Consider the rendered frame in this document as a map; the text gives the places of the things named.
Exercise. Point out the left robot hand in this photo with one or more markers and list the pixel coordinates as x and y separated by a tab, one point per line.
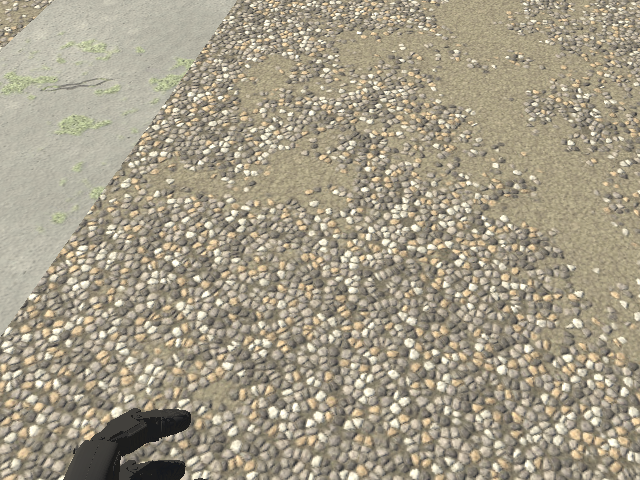
99	458

